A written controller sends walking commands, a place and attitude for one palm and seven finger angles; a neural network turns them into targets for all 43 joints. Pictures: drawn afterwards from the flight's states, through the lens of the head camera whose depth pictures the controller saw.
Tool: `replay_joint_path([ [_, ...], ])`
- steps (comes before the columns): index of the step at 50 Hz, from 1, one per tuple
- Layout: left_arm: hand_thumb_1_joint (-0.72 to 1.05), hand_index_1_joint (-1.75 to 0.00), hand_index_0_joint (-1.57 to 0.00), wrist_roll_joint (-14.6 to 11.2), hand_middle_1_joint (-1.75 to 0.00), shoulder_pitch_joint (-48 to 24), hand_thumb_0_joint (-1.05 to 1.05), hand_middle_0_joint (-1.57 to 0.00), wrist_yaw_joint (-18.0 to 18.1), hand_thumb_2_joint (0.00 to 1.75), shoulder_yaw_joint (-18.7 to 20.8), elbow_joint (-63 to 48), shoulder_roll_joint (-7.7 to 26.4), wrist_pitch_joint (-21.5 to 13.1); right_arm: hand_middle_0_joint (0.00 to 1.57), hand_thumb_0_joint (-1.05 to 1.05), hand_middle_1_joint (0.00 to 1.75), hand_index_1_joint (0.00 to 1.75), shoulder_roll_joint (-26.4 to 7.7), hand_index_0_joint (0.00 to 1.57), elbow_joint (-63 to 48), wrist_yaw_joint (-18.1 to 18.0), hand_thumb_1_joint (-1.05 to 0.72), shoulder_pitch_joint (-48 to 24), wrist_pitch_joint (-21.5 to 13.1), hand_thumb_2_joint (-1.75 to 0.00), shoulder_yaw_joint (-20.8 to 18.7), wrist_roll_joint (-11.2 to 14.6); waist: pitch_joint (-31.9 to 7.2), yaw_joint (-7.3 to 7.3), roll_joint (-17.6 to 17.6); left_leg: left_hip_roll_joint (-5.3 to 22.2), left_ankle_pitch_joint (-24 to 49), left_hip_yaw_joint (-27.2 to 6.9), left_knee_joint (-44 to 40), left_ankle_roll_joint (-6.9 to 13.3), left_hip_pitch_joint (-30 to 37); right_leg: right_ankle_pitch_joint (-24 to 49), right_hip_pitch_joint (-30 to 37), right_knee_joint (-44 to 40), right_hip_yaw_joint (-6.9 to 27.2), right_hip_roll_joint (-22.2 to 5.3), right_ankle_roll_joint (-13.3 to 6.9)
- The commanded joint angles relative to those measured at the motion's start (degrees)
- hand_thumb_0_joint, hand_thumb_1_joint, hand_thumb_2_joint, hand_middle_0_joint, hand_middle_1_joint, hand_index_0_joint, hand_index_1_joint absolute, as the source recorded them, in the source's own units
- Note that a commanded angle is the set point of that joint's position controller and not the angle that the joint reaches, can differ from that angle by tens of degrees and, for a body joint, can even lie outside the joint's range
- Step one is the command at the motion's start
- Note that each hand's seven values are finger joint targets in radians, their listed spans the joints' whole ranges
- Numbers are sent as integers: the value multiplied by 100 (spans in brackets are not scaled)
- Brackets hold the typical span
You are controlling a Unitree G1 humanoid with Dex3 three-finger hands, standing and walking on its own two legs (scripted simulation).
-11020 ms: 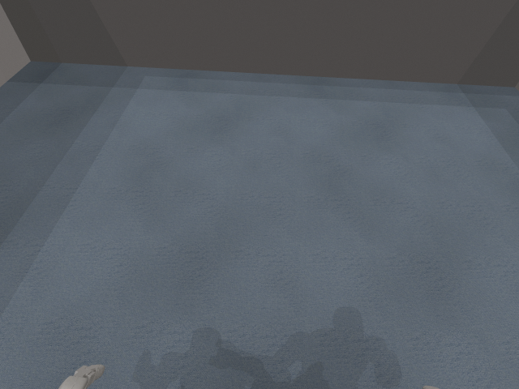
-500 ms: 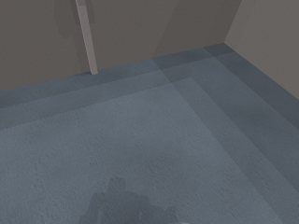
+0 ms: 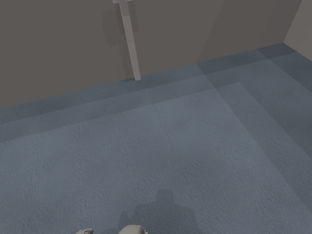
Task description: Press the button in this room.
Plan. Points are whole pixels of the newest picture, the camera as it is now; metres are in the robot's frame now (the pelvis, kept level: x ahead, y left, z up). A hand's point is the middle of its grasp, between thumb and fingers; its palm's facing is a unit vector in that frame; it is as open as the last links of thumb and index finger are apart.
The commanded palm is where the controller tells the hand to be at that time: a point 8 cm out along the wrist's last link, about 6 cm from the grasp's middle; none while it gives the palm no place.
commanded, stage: turn or walk to find it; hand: left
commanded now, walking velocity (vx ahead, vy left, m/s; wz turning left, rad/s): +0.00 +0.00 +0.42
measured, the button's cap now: out of the picture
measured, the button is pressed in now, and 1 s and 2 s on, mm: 0 0 0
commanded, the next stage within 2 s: stand and wait in 1.50 s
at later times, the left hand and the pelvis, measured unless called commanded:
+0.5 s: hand out of the picture -0.06 +0.27 -0.18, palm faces +0.26 -0.94 -0.24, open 7.4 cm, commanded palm none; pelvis -0.04 +0.05 +0.00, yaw +13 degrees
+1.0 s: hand out of the picture -0.04 +0.20 -0.14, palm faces +0.41 -0.87 -0.28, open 7.4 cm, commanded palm none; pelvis -0.04 -0.01 +0.00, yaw +26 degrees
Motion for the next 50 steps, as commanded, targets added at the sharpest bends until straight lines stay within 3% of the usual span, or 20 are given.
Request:
replay_joint_path([
  [1, 90, -30, -20, -12, -30, -102, 0, -20, 85, 90, 295, -408, 1042, -170, 20, 0, 30, 30, -340, 20, -296, 54, -90, 195, -74, -90, -77, 20, -6, 80, -1259, 325, 422, 33, 634, -189, -294, 112, -56, -1580, 872, -1295, -287],
  [10, 90, -30, -20, 87, -30, 702, 0, -20, 76, 90, 416, -33, 1385, -124, 20, 0, 30, 30, -174, 20, -474, 23, -90, -528, -192, -90, 84, 99, -373, 547, -1416, 449, -542, 538, -1718, -199, 258, 1536, 835, -1033, 753, -1733, -661],
  [13, 90, -30, -20, 77, -30, 608, 0, -20, 58, 90, 454, 28, 1471, -96, 20, 0, 30, 30, -152, 20, -411, -14, -90, -248, -272, -90, 115, 140, -650, 395, -1500, 345, -268, 766, -2696, -123, 852, 2122, 829, -579, 554, -1733, -577],
  [15, 90, -30, -20, 2, -30, 458, 0, -20, 47, 90, 441, 36, 1382, -45, 20, 0, 30, 30, -292, 20, -298, -14, -90, 150, -343, -90, 97, 132, -772, 105, -1020, 397, 1012, 708, -4052, -34, 1954, 1620, 145, 140, 120, -1514, -110],
  [16, 90, -30, -20, -55, -30, 496, 0, -20, 30, 90, 395, -64, 1114, 5, 20, 0, 30, 30, -668, 20, -289, -23, -90, 298, -405, -90, 19, 101, -836, 8, 115, 1130, 1479, -316, -4576, 242, 2587, 524, -755, 1084, -218, -1005, 254],
  [17, 90, -30, -20, -48, -30, 279, 0, -20, -7, 90, 283, -271, 752, 53, 20, 0, 30, 30, -1195, 20, -328, -62, -90, 356, -398, -90, -104, 61, -495, -90, 1623, 2371, 2925, -1793, -4850, 785, 2638, -1885, -2056, 2164, -268, -342, 628],
  [18, 90, -30, -20, -9, -30, 13, 0, -20, 8, 90, 276, -298, 873, 120, 20, 0, 30, 30, -1295, 20, -294, -79, -90, 396, -340, -90, -110, 52, -470, -174, 1062, 2610, 3002, -1620, -4786, 1139, 2149, -1943, -1815, 2746, 259, -376, 530],
  [20, 90, -30, -20, 14, -30, -176, 0, -20, -15, 90, 325, -185, 884, 163, 20, 0, 30, 30, -971, 20, -337, -167, -90, -56, -378, -90, -21, 26, -116, -29, 1104, 2034, 2496, -1288, -4834, 1067, 1708, -1371, -1893, 3198, 515, -389, 551],
  [22, 90, -30, -20, -4, -30, 7, 0, -20, -63, 90, 332, -39, 919, 128, 20, 0, 30, 30, -808, 20, -444, -183, -90, -424, -408, -90, 72, 40, 41, 155, 733, 1666, 2904, -889, -4701, 978, 1685, -883, -1844, 3336, 564, -309, 582],
  [25, 90, -30, -20, -23, -30, 169, 0, -20, -70, 90, 291, 51, 883, 89, 20, 0, 30, 30, -848, 20, -441, -192, -90, -312, -457, -90, 56, 72, -299, 172, 372, 1539, 3598, -738, -4516, 1015, 2221, -742, -1814, 3195, 550, -217, 681],
  [34, 90, -30, -20, -63, -30, -273, 0, -20, -5, 90, 239, -262, 797, 58, 20, 0, 30, 30, -862, 20, -460, -161, -90, -81, -377, -90, -31, 16, -390, -2, 510, 1516, 3649, -1526, -4306, 1184, 2105, -1138, -1157, 1644, 603, 48, 646],
  [38, 90, -30, -20, -88, -30, 357, 0, -20, 19, 90, 265, -123, 843, -41, 20, 0, 30, 30, -830, 20, -562, -130, -90, -330, -345, -90, -62, 50, -674, 318, 411, 1157, 3188, -1476, -3823, 867, 1431, 96, 216, -193, 443, 181, 576],
  [39, 90, -30, -20, -62, -30, 556, 0, -20, 37, 90, 302, -84, 1017, -97, 20, 0, 30, 30, -678, 20, -564, -108, -90, -334, -351, -90, -54, 91, -724, 408, 8, 885, 2450, -1308, -3503, 602, 905, 616, 924, -878, 649, -78, 522],
  [40, 90, -30, -20, 21, -30, 693, 0, -20, 86, 90, 397, -80, 1453, -160, 20, 0, 30, 30, -311, 20, -643, -74, -90, -194, -360, -90, 1, 139, -898, 439, -1262, 258, 839, -605, -2570, 220, -132, 853, 1786, -1208, 1767, -1290, 163],
  [41, 90, -30, -20, 38, -30, 729, 0, -20, 90, 90, 434, -130, 1758, -155, 20, 0, 30, 30, -274, 20, -792, -86, -90, -394, -338, -90, 4, 111, -604, 538, -2038, -207, -1113, -61, -1357, 5, -585, 1589, 1290, -1339, 2728, -2355, -495],
  [42, 90, -30, -20, -11, -30, 558, 0, -20, 102, 90, 401, -212, 1588, -134, 20, 0, 30, 30, -490, 20, -691, -81, -90, -394, -242, -90, -66, 60, -448, 457, -1430, 36, -968, -362, -444, 39, -341, 1103, 523, -1455, 2428, -2313, -725],
  [43, 90, -30, -20, -17, -30, 149, 0, -20, 114, 90, 416, -300, 1385, -157, 20, 0, 30, 30, -492, 20, -561, -52, -90, -233, -172, -90, -89, 32, -211, 265, -1672, 143, -667, -454, 16, 43, -354, 394, 72, -1663, 2191, -2019, -654],
  [45, 90, -30, -20, -24, -30, -245, 0, -20, 88, 90, 315, -409, 1141, -137, 20, 0, 30, 30, -439, 20, -379, 13, -90, -70, -130, -90, -91, 23, 84, 69, -1208, 266, -91, -214, 488, -29, -341, 419, -87, -1515, 1453, -1502, -405],
  [47, 90, -30, -20, -22, -30, -137, 0, -20, 75, 90, 278, -385, 1022, -191, 20, 0, 30, 30, -347, 20, -294, 35, -90, 92, -128, -90, -59, 33, -62, 49, -1175, 274, 237, -62, 583, -133, -391, 1062, 223, -1341, 940, -1305, -349],
  [50, 90, -30, -20, -12, -30, 234, 0, -20, 82, 90, 281, -263, 1029, -213, 20, 0, 30, 30, -330, 20, -293, 37, -90, -77, -117, -90, -34, 44, -124, 199, -1246, 370, 298, 21, 426, -242, -406, 1470, 497, -1279, 793, -1351, -373],
])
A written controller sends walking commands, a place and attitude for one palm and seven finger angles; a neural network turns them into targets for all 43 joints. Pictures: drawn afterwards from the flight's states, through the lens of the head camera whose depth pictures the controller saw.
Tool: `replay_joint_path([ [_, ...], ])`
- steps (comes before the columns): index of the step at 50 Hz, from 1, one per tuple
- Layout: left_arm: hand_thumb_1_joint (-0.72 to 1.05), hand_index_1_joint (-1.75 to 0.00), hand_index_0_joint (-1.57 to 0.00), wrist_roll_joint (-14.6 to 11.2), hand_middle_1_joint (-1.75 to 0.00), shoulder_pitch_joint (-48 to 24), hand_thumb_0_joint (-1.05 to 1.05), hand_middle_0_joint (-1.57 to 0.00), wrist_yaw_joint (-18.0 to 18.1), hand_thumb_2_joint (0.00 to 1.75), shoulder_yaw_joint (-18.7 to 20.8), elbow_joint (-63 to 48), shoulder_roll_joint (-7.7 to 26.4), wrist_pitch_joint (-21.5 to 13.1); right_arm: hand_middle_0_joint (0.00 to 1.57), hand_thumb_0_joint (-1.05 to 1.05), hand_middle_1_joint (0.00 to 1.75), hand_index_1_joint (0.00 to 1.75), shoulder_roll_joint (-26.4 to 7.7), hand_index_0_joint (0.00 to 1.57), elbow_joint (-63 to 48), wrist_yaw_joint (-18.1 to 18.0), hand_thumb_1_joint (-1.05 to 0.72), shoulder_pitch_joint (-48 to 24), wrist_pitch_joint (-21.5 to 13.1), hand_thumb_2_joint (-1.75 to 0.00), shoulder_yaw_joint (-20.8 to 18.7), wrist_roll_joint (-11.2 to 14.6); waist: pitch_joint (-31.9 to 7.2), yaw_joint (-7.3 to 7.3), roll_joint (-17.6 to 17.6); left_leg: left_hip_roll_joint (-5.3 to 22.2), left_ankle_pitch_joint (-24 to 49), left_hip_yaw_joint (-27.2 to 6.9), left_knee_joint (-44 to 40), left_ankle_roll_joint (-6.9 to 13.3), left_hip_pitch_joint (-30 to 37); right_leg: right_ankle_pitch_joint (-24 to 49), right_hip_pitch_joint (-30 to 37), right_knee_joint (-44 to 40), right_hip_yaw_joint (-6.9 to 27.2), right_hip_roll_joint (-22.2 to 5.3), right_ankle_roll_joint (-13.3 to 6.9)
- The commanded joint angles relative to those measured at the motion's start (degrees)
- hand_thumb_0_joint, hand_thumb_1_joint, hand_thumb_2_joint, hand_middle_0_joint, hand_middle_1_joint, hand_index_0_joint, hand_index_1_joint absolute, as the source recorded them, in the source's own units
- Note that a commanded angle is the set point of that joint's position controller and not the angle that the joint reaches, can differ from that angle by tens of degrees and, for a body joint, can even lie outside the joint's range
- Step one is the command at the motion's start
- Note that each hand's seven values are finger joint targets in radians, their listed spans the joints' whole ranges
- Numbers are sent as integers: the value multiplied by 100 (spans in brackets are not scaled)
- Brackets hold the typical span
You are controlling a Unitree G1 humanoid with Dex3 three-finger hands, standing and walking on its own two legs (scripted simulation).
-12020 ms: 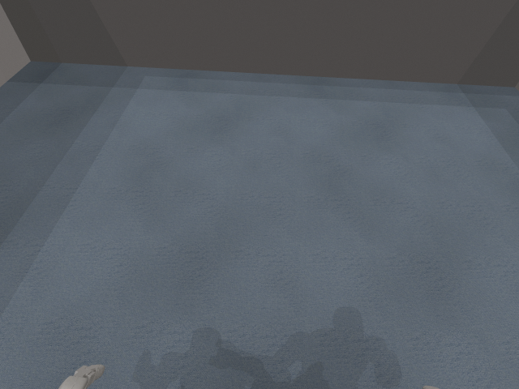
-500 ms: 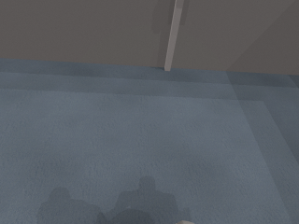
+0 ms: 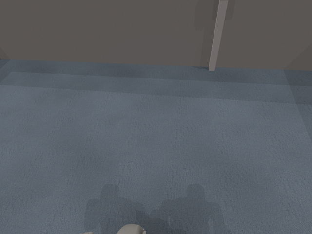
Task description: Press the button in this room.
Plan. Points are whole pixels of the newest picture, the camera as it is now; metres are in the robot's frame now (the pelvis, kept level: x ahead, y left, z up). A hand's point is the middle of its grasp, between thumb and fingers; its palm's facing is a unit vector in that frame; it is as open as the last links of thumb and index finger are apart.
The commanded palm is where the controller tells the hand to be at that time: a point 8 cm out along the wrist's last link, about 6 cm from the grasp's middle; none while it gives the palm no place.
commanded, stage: turn or walk to find it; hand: left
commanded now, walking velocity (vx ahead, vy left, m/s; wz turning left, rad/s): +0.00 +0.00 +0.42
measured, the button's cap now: out of the picture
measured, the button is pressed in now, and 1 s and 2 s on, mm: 0 0 0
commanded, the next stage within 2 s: stand and wait in 0.50 s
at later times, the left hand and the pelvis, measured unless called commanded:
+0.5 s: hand out of the picture -0.01 +0.27 -0.18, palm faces +0.25 -0.94 -0.24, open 7.4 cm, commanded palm none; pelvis -0.01 +0.05 +0.00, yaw +12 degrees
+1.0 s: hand out of the picture -0.02 +0.19 -0.15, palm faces +0.33 -0.91 -0.27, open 7.3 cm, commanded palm none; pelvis -0.02 -0.01 +0.00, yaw +19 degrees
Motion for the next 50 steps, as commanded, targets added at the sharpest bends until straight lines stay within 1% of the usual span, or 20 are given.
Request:
replay_joint_path([
  [1, 90, -30, -20, -6, -30, 247, 0, -20, 76, 90, 308, -301, 1081, -159, 20, 0, 30, 30, -293, 20, -343, 25, -90, -46, -78, -90, -32, 29, -206, 218, -1235, 247, 121, 31, 85, -174, -439, 1699, 531, -1109, 918, -1394, -387],
  [9, 90, -30, -20, 74, -30, 692, 0, -20, 51, 90, 418, -2, 1423, -86, 20, 0, 30, 30, -129, 20, -507, 0, -90, -671, -195, -90, 127, 115, -463, 518, -1473, 261, -589, 602, -2112, -112, 313, 3078, 974, -514, 676, -1677, -626],
  [13, 90, -30, -20, 13, -30, 424, 0, -20, 41, 90, 441, 7, 1474, -29, 20, 0, 30, 30, -256, 20, -397, -14, -90, -168, -296, -90, 128, 112, -725, 166, -1250, 229, 756, 787, -3930, 26, 1540, 2620, 511, 246, 220, -1526, -184],
  [14, 90, -30, -20, -38, -30, 451, 0, -20, 27, 90, 414, -30, 1308, 10, 20, 0, 30, 30, -513, 20, -372, 0, -90, 29, -355, -90, 73, 101, -892, 64, -515, 558, 1628, 364, -4542, 144, 2382, 1830, -145, 996, -17, -1252, 123],
  [15, 90, -30, -20, -70, -30, 503, 0, -20, -4, 90, 336, -226, 927, 43, 20, 0, 30, 30, -1077, 20, -389, -30, -90, 226, -402, -90, -62, 53, -923, -42, 1193, 1973, 3643, -1464, -4634, 763, 3174, -923, -1701, 2094, -257, -472, 582],
  [16, 90, -30, -20, -27, -30, 163, 0, -20, 23, 90, 241, -348, 848, 99, 20, 0, 30, 30, -1321, 20, -304, -73, -90, 472, -335, -90, -106, 71, -877, -191, 1236, 2483, 4693, -1673, -4617, 1314, 2853, -2212, -1818, 2839, 219, -290, 619],
  [17, 90, -30, -20, -13, -30, -11, 0, -20, 33, 90, 262, -322, 925, 145, 20, 0, 30, 30, -1169, 20, -253, -117, -90, 392, -331, -90, -67, 46, -750, -172, 815, 2352, 4457, -1345, -4591, 1425, 2629, -1983, -1784, 3186, 521, -366, 576],
  [18, 90, -30, -20, -23, -30, -86, 0, -20, 27, 90, 281, -260, 901, 171, 20, 0, 30, 30, -1039, 20, -314, -168, -90, 124, -357, -90, -31, 39, -555, -100, 1094, 2067, 4271, -1244, -4633, 1368, 2408, -1668, -1892, 3343, 644, -391, 609],
  [21, 90, -30, -20, -26, -30, 10, 0, -20, -48, 90, 308, -114, 957, 135, 20, 0, 30, 30, -789, 20, -462, -197, -90, -326, -390, -90, 71, 41, -303, 120, 600, 1561, 4324, -769, -4530, 1169, 2255, -987, -1878, 3496, 693, -290, 666],
  [27, 90, -30, -20, -35, -30, -68, 0, -20, -24, 90, 253, -137, 860, 139, 20, 0, 30, 30, -743, 20, -446, -184, -90, -54, -431, -90, 43, 61, -489, 86, 340, 1450, 4291, -823, -4582, 1198, 2482, -714, -1763, 3042, 739, -182, 760],
  [34, 90, -30, -20, -58, -30, -90, 0, -20, 4, 90, 149, -56, 674, 77, 20, 0, 30, 30, -605, 20, -312, -188, -90, -99, -408, -90, 48, 14, -377, 126, 593, 1357, 3623, -1000, -4557, 1178, 1943, -749, -721, 1318, 575, 46, 616],
  [37, 90, -30, -20, -51, -30, 411, 0, -20, 23, 90, 147, 203, 710, -25, 20, 0, 30, 30, -470, 20, -203, -190, -90, -134, -417, -90, 86, 63, -471, 360, 309, 1044, 2703, -843, -4201, 825, 1451, 550, 381, -298, 510, 54, 550],
  [38, 90, -30, -20, -22, -30, 556, 0, -20, 44, 90, 156, 276, 889, -93, 20, 0, 30, 30, -262, 20, -154, -171, -90, -14, -437, -90, 117, 106, -635, 386, -189, 762, 2028, -607, -3834, 550, 1158, 1022, 920, -759, 903, -296, 464],
  [39, 90, -30, -20, 15, -30, 568, 0, -20, 77, 90, 190, 308, 1226, -163, 20, 0, 30, 30, 49, 20, -165, -147, -90, 104, -438, -90, 187, 160, -695, 301, -1260, 286, 668, -73, -3334, 252, 633, 1555, 1211, -935, 1935, -1248, 130],
  [40, 90, -30, -20, 8, -30, 513, 0, -20, 63, 90, 207, 261, 1420, -164, 20, 0, 30, 30, 85, 20, -247, -166, -90, -23, -379, -90, 205, 136, -317, 345, -1656, 33, -767, 84, -2866, 154, 558, 1703, 542, -1246, 2386, -1871, -404],
  [41, 90, -30, -20, 1, -30, 369, 0, -20, 51, 90, 251, 208, 1426, -145, 20, 0, 30, 30, -66, 20, -218, -172, -90, -56, -274, -90, 143, 109, -238, 372, -1738, 108, -1049, -66, -2215, 185, 735, 938, -34, -1523, 2417, -1939, -698],
  [43, 90, -30, -20, -17, -30, 58, 0, -20, 60, 90, 261, 134, 1200, -96, 20, 0, 30, 30, -187, 20, -58, -143, -90, 18, -179, -90, 80, 61, 280, 272, -1511, 182, -685, -84, -1286, 206, 501, 123, -482, -1703, 2175, -1631, -727],
  [44, 90, -30, -20, -26, -30, -6, 0, -20, 79, 90, 254, 136, 1090, -84, 20, 0, 30, 30, -124, 20, 41, -123, -90, 137, -186, -90, 77, 60, 298, 192, -1302, 220, -531, -19, -1003, 189, 346, 550, -315, -1573, 1883, -1522, -678],
  [46, 90, -30, -20, -26, -30, 80, 0, -20, 68, 90, 250, 123, 1017, -113, 20, 0, 30, 30, -49, 20, 137, -86, -90, 275, -153, -90, 69, 80, 110, 167, -1074, 207, -283, 46, -597, 116, 337, 916, -187, -1410, 1336, -1334, -505],
  [50, 90, -30, -20, 4, -30, 237, 0, -20, 86, 90, 308, 102, 1000, -124, 20, 0, 30, 30, -68, 20, 99, -51, -90, 219, -107, -90, 26, 68, -87, 248, -1098, 319, -163, 136, -425, -20, 202, 647, 21, -1428, 1147, -1402, -468],
])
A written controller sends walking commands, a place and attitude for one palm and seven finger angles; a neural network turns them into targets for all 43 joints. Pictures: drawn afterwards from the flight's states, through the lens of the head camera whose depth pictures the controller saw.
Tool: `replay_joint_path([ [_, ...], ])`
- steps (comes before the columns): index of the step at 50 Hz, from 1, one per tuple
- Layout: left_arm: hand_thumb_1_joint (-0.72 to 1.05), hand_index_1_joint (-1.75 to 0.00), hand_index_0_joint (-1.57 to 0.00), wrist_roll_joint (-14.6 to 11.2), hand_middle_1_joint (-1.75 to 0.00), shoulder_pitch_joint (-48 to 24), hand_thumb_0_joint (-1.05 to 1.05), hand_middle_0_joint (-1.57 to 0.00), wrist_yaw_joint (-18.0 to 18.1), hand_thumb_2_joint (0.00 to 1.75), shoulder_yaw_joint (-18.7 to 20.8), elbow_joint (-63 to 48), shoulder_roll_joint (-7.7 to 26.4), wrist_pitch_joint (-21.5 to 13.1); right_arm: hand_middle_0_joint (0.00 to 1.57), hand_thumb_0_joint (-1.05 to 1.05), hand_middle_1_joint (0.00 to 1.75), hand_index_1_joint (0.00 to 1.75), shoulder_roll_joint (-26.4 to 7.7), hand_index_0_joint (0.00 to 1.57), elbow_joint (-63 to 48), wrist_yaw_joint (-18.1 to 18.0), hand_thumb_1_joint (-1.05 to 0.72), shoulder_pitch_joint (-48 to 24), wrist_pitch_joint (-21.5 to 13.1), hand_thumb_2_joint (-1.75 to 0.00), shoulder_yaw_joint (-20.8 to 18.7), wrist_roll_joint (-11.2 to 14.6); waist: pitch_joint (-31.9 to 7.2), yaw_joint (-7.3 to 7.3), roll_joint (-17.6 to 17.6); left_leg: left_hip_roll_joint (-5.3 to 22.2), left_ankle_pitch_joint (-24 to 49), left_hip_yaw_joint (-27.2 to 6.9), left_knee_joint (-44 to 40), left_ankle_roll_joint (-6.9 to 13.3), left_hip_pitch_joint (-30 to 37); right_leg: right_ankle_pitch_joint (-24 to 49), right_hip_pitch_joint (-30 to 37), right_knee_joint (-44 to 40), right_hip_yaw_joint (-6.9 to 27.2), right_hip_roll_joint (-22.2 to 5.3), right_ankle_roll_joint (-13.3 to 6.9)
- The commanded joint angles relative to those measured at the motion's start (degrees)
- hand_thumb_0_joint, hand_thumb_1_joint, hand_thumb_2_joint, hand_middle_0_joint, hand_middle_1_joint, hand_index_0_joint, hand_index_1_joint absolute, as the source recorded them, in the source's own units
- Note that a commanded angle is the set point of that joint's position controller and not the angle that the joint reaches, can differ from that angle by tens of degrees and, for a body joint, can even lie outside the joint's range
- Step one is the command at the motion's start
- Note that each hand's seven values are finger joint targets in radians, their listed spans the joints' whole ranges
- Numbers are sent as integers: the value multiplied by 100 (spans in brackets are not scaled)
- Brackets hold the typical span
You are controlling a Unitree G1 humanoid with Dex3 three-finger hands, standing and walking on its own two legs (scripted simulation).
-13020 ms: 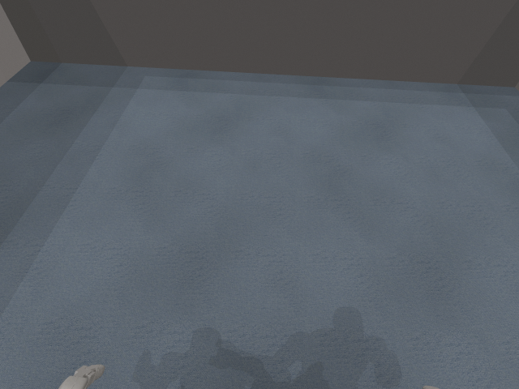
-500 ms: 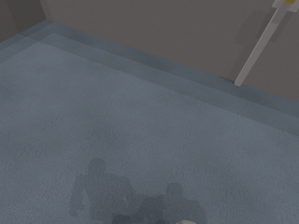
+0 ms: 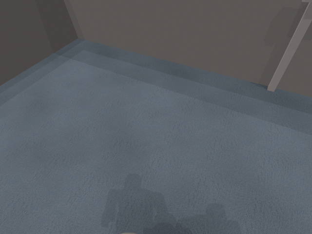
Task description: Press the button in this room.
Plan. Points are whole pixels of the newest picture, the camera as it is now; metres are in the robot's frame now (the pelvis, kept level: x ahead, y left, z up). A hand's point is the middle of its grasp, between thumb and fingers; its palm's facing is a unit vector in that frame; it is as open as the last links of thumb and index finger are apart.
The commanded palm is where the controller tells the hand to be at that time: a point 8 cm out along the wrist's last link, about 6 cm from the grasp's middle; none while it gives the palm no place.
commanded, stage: turn or walk to find it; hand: left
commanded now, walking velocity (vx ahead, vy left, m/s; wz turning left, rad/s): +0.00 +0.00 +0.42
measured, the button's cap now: out of the picture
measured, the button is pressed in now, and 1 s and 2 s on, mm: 0 0 0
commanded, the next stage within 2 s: none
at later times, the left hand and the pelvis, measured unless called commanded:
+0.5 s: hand out of the picture -0.05 +0.26 -0.18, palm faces +0.24 -0.94 -0.22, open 7.4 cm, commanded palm none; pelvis -0.05 +0.05 +0.00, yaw +11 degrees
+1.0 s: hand out of the picture -0.06 +0.20 -0.15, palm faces +0.40 -0.88 -0.27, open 7.4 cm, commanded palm none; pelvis -0.06 +0.00 +0.00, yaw +25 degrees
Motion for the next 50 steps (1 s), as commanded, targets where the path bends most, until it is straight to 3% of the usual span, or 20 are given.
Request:
replay_joint_path([
  [1, 90, -30, -20, 17, -30, 204, 0, -20, 76, 90, 305, -321, 1036, -108, 20, 0, 30, 30, -357, 20, -354, 39, -90, -35, -56, -90, -95, 14, -89, 211, -1021, 182, -15, 54, 183, -142, -418, 393, 187, -1305, 1182, -1542, -437],
  [8, 90, -30, -20, 68, -30, 514, 0, -20, 65, 90, 404, -199, 1346, -50, 20, 0, 30, 30, -273, 20, -549, 49, -90, -406, -130, -90, -13, 64, -385, 435, -1279, 151, -440, 425, -1213, -115, -18, 1081, 547, -943, 1067, -1791, -624],
  [12, 90, -30, -20, 32, -30, 254, 0, -20, 53, 90, 417, -209, 1381, 11, 20, 0, 30, 30, -292, 20, -484, 31, -90, 49, -208, -90, -1, 75, -563, 104, -1125, 95, 499, 644, -2795, -44, 995, 916, 84, -316, 630, -1673, -255],
  [13, 90, -30, -20, -17, -30, 206, 0, -20, 41, 90, 392, -241, 1273, 51, 20, 0, 30, 30, -423, 20, -441, 38, -90, 228, -248, -90, -26, 71, -628, -34, -614, 198, 1063, 470, -3445, 21, 1622, 354, -464, 128, 354, -1462, 38],
  [14, 90, -30, -20, -63, -30, 181, 0, -20, 21, 90, 342, -376, 985, 91, 20, 0, 30, 30, -822, 20, -490, 37, -90, 329, -295, -90, -104, 32, -549, -112, 751, 1156, 997, -942, -4183, 349, 1877, -614, -1367, 1260, -50, -843, 414],
  [15, 90, -30, -20, -38, -30, -85, 0, -20, -8, 90, 254, -582, 722, 150, 20, 0, 30, 30, -1302, 20, -589, -5, -90, 296, -266, -90, -208, -14, -157, -192, 1762, 2123, 1695, -2079, -4649, 883, 1454, -1977, -2067, 2303, -43, -305, 680],
  [16, 90, -30, -20, -11, -30, -229, 0, -20, -21, 90, 282, -594, 868, 203, 20, 0, 30, 30, -1339, 20, -601, -25, -90, 156, -236, -90, -201, -29, -54, -182, 1056, 2274, 1643, -1870, -4610, 1178, 937, -1841, -1795, 2828, 435, -406, 585],
  [18, 90, -30, -20, 23, -30, -288, 0, -20, -41, 90, 329, -421, 890, 272, 20, 0, 30, 30, -1041, 20, -698, -104, -90, -393, -265, -90, -109, -35, 269, 26, 1090, 1635, 1460, -1400, -4585, 998, 589, -1266, -1841, 3322, 668, -372, 618],
  [21, 90, -30, -20, 13, -30, 46, 0, -20, -91, 90, 316, -277, 871, 201, 20, 0, 30, 30, -961, 20, -786, -113, -90, -548, -331, -90, -47, -5, 85, 166, 515, 1246, 2294, -923, -4303, 916, 1000, -800, -1851, 3487, 668, -262, 701],
  [30, 90, -30, -20, -44, -30, -437, 0, -20, -25, 90, 255, -632, 768, 144, 20, 0, 30, 30, -1010, 20, -784, -97, -90, -18, -314, -90, -166, -37, -358, -121, 481, 1313, 3366, -1564, -3901, 1201, 1729, -1268, -1673, 2368, 785, -98, 789],
  [34, 90, -30, -20, -84, -30, -245, 0, -20, -13, 90, 237, -643, 759, 83, 20, 0, 30, 30, -1046, 20, -862, -70, -90, -191, -270, -90, -209, -49, -523, -16, 613, 1096, 3771, -1732, -3588, 1113, 1339, -1086, -774, 1071, 664, 135, 702],
  [36, 90, -30, -20, -94, -30, 134, 0, -20, 1, 90, 257, -560, 808, 20, 20, 0, 30, 30, -1024, 20, -913, -56, -90, -305, -264, -90, -222, -9, -759, 192, 457, 853, 3430, -1657, -3260, 871, 963, -109, 111, -128, 570, 150, 682],
  [37, 90, -30, -20, -75, -30, 328, 0, -20, 21, 90, 291, -515, 977, -33, 20, 0, 30, 30, -892, 20, -930, -34, -90, -328, -270, -90, -211, 32, -876, 282, 128, 578, 2749, -1435, -2972, 589, 461, 460, 857, -760, 762, -129, 627],
  [38, 90, -30, -20, 3, -30, 483, 0, -20, 66, 90, 370, -498, 1401, -82, 20, 0, 30, 30, -563, 20, -1013, 2, -90, -263, -283, -90, -156, 84, -973, 339, -1059, 3, 1223, -766, -2160, 226, -594, 679, 1684, -990, 1766, -1242, 298],
  [39, 90, -30, -20, 31, -30, 486, 0, -20, 81, 90, 445, -561, 1725, -87, 20, 0, 30, 30, -447, 20, -1189, 1, -90, -443, -261, -90, -147, 55, -648, 428, -1917, -514, -850, -129, -986, -17, -1226, 1550, 1415, -1069, 2711, -2363, -368],
  [40, 90, -30, -20, -2, -30, 406, 0, -20, 89, 90, 401, -628, 1644, -48, 20, 0, 30, 30, -667, 20, -1163, 5, -90, -561, -183, -90, -212, 11, -491, 408, -1316, -295, -927, -332, -20, 27, -990, 1459, 600, -1102, 2454, -2469, -675],
  [41, 90, -30, -20, -15, -30, 20, 0, -20, 109, 90, 422, -713, 1428, -83, 20, 0, 30, 30, -668, 20, -1035, 16, -90, -368, -97, -90, -230, -28, -323, 202, -1627, -140, -684, -518, 467, 13, -1032, 846, 241, -1263, 2258, -2161, -619],
  [42, 90, -30, -20, -27, -30, -241, 0, -20, 88, 90, 375, -787, 1306, -59, 20, 0, 30, 30, -662, 20, -896, 45, -90, -316, -47, -90, -256, -27, -21, 100, -1287, -98, -334, -407, 878, -19, -1003, 430, -49, -1307, 1937, -1864, -478],
  [44, 90, -30, -20, -36, -30, -456, 0, -20, 67, 90, 281, -840, 1048, -83, 20, 0, 30, 30, -567, 20, -739, 107, -90, -44, -37, -90, -227, -34, 77, -86, -1015, -14, 198, -213, 1105, -98, -1048, 891, 23, -1112, 1201, -1448, -255],
  [50, 90, -30, -20, 12, -30, 121, 0, -20, 59, 90, 307, -674, 1164, -120, 20, 0, 30, 30, -539, 20, -789, 114, -90, -366, -19, -90, -166, -14, -36, 165, -1159, 142, 240, 51, 649, -295, -972, 1402, 469, -979, 829, -1544, -345],
])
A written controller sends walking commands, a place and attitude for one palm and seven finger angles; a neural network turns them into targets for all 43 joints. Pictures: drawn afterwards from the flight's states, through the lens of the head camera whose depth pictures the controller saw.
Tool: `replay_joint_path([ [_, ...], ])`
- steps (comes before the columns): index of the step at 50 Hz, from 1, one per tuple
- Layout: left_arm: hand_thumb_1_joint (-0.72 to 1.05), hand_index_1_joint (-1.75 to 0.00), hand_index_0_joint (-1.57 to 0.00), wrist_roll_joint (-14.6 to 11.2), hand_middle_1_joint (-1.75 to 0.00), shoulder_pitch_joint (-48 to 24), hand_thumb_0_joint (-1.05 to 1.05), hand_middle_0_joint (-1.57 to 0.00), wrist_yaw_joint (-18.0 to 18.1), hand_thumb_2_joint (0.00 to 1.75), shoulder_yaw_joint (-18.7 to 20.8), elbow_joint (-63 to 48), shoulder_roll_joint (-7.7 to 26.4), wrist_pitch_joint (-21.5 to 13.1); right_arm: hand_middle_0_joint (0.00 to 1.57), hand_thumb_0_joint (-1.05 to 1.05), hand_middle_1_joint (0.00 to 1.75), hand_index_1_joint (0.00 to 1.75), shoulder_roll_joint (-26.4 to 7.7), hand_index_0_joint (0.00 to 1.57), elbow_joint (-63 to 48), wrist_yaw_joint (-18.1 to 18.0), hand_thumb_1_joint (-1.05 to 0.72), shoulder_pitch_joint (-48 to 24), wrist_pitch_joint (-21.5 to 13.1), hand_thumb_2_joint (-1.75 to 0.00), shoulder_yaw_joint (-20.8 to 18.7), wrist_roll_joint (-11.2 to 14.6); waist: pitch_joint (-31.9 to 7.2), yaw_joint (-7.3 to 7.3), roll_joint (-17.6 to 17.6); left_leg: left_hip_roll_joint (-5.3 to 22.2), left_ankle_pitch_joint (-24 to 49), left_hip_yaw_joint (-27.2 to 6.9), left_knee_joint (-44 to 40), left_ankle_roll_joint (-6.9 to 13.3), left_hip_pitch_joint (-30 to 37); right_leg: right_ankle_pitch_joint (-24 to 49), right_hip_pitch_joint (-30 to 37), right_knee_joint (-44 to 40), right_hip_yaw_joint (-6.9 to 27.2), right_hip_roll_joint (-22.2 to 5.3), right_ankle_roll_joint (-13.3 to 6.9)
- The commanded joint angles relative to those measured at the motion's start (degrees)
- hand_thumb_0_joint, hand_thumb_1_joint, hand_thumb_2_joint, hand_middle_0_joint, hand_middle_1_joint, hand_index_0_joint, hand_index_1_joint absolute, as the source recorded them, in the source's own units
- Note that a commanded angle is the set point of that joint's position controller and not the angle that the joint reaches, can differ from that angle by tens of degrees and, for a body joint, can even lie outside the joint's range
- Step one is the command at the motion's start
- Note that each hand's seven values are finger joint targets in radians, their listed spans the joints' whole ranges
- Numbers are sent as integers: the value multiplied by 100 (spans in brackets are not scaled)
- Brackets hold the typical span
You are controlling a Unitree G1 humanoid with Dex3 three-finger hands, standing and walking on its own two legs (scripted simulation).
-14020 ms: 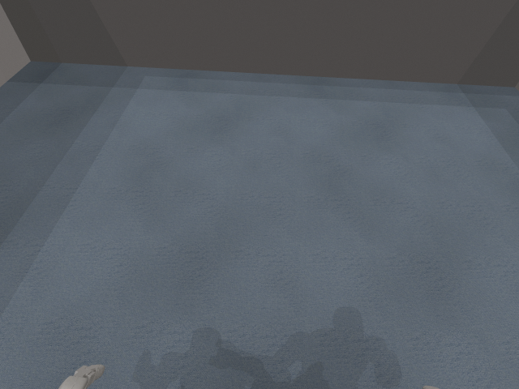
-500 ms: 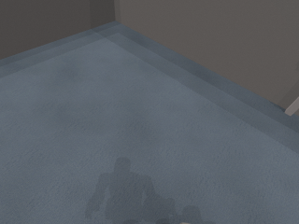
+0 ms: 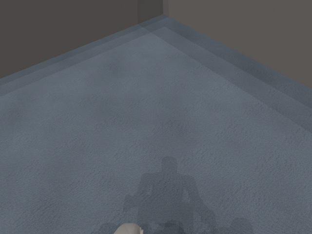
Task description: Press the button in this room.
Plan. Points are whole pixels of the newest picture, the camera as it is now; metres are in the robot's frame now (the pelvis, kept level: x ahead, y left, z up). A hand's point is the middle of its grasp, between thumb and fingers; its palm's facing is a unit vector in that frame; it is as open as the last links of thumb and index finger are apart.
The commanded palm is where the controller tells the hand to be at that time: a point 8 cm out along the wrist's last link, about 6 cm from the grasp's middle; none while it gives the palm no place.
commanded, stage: turn or walk to find it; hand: left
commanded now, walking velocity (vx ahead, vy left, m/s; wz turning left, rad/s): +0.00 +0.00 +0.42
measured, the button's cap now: out of the picture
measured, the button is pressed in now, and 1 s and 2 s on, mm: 0 0 0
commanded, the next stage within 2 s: none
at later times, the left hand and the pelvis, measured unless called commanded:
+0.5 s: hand out of the picture +0.01 +0.28 -0.17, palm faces +0.24 -0.94 -0.24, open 7.4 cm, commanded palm none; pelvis -0.01 +0.06 +0.00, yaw +11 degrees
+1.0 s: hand out of the picture -0.02 +0.19 -0.15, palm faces +0.41 -0.87 -0.28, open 7.4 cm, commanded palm none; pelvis -0.02 -0.01 +0.00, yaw +26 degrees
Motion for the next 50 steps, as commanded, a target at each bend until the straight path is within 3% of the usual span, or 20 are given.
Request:
replay_joint_path([
  [1, 90, -30, -20, 11, -30, 273, 0, -20, 67, 90, 339, -292, 1205, -119, 20, 0, 30, 30, -245, 20, -417, 24, -90, -230, -96, -90, 3, 39, -188, 287, -1188, 175, -150, 156, -407, -127, -327, 1933, 517, -978, 880, -1438, -518],
  [7, 90, -30, -20, 65, -30, 645, 0, -20, 48, 90, 433, -108, 1481, -62, 20, 0, 30, 30, -146, 20, -565, 1, -90, -670, -225, -90, 132, 112, -563, 532, -1498, 127, -553, 596, -2249, -24, 360, 3336, 1013, -348, 721, -1607, -659],
  [10, 90, -30, -20, 21, -30, 433, 0, -20, 37, 90, 449, -90, 1508, -23, 20, 0, 30, 30, -232, 20, -486, -7, -90, -281, -304, -90, 130, 110, -785, 265, -1333, 50, 521, 780, -3758, 63, 1322, 3035, 715, 266, 351, -1462, -279],
  [11, 90, -30, -20, -37, -30, 389, 0, -20, 23, 90, 430, -122, 1430, 8, 20, 0, 30, 30, -430, 20, -423, 2, -90, -54, -355, -90, 91, 100, -927, 101, -847, 192, 1432, 590, -4448, 154, 2062, 2542, 262, 832, 113, -1270, 9],
  [12, 90, -30, -20, -76, -30, 493, 0, -20, -2, 90, 386, -255, 1129, 52, 20, 0, 30, 30, -986, 20, -435, -23, -90, 123, -417, -90, -31, 54, -1086, 6, 623, 1357, 3019, -927, -4633, 637, 3045, 498, -1102, 1850, -176, -620, 434],
  [13, 90, -30, -20, -61, -30, 213, 0, -20, -6, 90, 239, -434, 836, 88, 20, 0, 30, 30, -1355, 20, -364, -65, -90, 408, -376, -90, -121, 79, -997, -144, 1467, 2261, 4899, -1811, -4610, 1296, 3108, -2143, -1930, 2716, 134, -204, 624],
  [14, 90, -30, -20, -27, -30, -70, 0, -20, 21, 90, 248, -456, 972, 151, 20, 0, 30, 30, -1293, 20, -317, -87, -90, 479, -332, -90, -96, 73, -800, -193, 847, 2313, 4682, -1390, -4528, 1442, 2729, -2013, -1777, 3200, 514, -291, 542],
  [15, 90, -30, -20, -16, -30, -179, 0, -20, 33, 90, 267, -362, 903, 186, 20, 0, 30, 30, -1075, 20, -293, -154, -90, 323, -371, -90, -41, 49, -667, -157, 1148, 1963, 4681, -1313, -4597, 1342, 2529, -1726, -1900, 3321, 738, -320, 569],
  [17, 90, -30, -20, -37, -30, -186, 0, -20, -21, 90, 312, -255, 1005, 162, 20, 0, 30, 30, -874, 20, -431, -195, -90, -96, -378, -90, 28, 42, -429, 6, 874, 1543, 4836, -929, -4457, 1242, 2543, -1119, -2069, 3646, 807, -263, 595],
  [21, 90, -30, -20, -40, -30, 6, 0, -20, -59, 90, 297, -143, 996, 132, 20, 0, 30, 30, -813, 20, -505, -182, -90, -141, -444, -90, 49, 80, -627, 126, 444, 1261, 4780, -630, -4483, 1136, 2763, -601, -2038, 3643, 790, -165, 708],
  [29, 90, -30, -20, -65, -30, -497, 0, -20, -16, 90, 256, -425, 900, 157, 20, 0, 30, 30, -810, 20, -528, -143, -90, 38, -383, -90, -24, 23, -304, -2, 582, 1312, 3732, -1293, -4600, 1335, 2137, -837, -1617, 2493, 840, -38, 728],
  [35, 90, -30, -20, -103, -30, 112, 0, -20, -4, 90, 276, -347, 890, 27, 20, 0, 30, 30, -785, 20, -617, -128, -90, -197, -324, -90, -71, 26, -589, 310, 530, 940, 3123, -1527, -4039, 1060, 1343, 187, 11, 117, 673, 238, 571],
  [36, 90, -30, -20, -78, -30, 343, 0, -20, 11, 90, 308, -299, 1037, -35, 20, 0, 30, 30, -654, 20, -627, -110, -90, -175, -329, -90, -65, 64, -701, 417, 101, 647, 2332, -1362, -3703, 794, 932, 798, 691, -622, 799, 18, 548],
  [37, 90, -30, -20, 9, -30, 514, 0, -20, 60, 90, 393, -283, 1503, -102, 20, 0, 30, 30, -296, 20, -673, -71, -90, -31, -340, -90, -6, 123, -906, 458, -1166, 36, 612, -673, -2750, 400, 15, 1016, 1510, -1029, 1904, -1171, 221],
  [38, 90, -30, -20, 23, -30, 551, 0, -20, 68, 90, 441, -336, 1816, -99, 20, 0, 30, 30, -195, 20, -814, -87, -90, -123, -312, -90, -1, 105, -670, 510, -2051, -471, -1328, -127, -1510, 174, -481, 1643, 1088, -1193, 2938, -2303, -442],
  [39, 90, -30, -20, -20, -30, 400, 0, -20, 76, 90, 402, -424, 1704, -48, 20, 0, 30, 30, -422, 20, -796, -82, -90, -166, -231, -90, -75, 71, -494, 450, -1396, -237, -1239, -313, -644, 213, -193, 1425, 267, -1289, 2625, -2388, -723],
  [40, 90, -30, -20, -36, -30, 7, 0, -20, 94, 90, 425, -514, 1471, -80, 20, 0, 30, 30, -438, 20, -627, -63, -90, -30, -136, -90, -92, 33, -282, 285, -1637, -102, -904, -487, -150, 223, -175, 416, -239, -1535, 2416, -2048, -640],
  [41, 90, -30, -20, -39, -30, -287, 0, -20, 78, 90, 388, -588, 1371, -52, 20, 0, 30, 30, -414, 20, -514, -28, -90, 37, -95, -90, -118, 28, 12, 169, -1330, -65, -552, -366, 254, 200, -185, -233, -533, -1623, 2149, -1772, -508],
  [44, 90, -30, -20, -41, -30, -423, 0, -20, 58, 90, 291, -607, 1048, -88, 20, 0, 30, 30, -300, 20, -309, 46, -90, 361, -71, -90, -91, 21, -33, -1, -1097, 48, 160, -115, 527, 81, -149, 223, -454, -1437, 1170, -1276, -265],
  [50, 90, -30, -20, 3, -30, 265, 0, -20, 77, 90, 331, -355, 1140, -117, 20, 0, 30, 30, -255, 20, -381, 42, -90, -29, -69, -90, -30, 29, -231, 306, -1171, 206, 0, 60, -225, -92, -230, 728, 283, -1295, 1026, -1472, -455],
])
